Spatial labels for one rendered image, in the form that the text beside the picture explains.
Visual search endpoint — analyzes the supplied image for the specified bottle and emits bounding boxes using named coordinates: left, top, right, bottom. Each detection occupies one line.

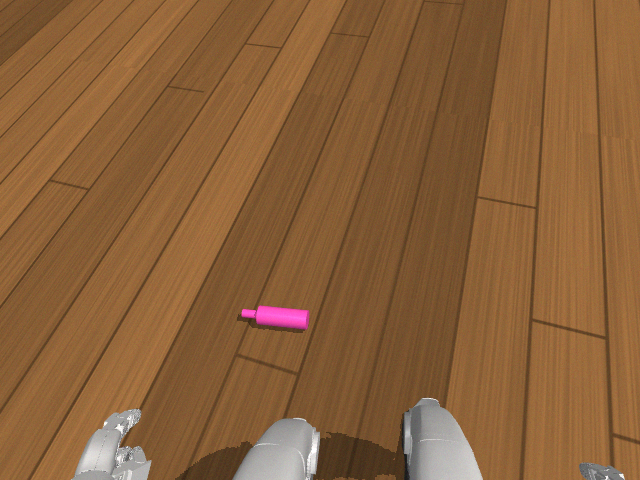
left=242, top=305, right=309, bottom=330

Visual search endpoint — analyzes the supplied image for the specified left robot hand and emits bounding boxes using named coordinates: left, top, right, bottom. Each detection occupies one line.
left=74, top=409, right=152, bottom=480

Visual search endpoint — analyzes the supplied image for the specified right robot hand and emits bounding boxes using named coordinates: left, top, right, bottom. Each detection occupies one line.
left=579, top=462, right=625, bottom=480

